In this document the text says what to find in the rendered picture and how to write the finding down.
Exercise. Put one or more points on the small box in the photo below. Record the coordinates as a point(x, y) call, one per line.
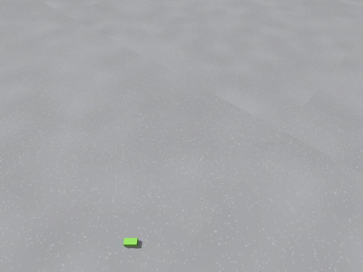
point(130, 242)

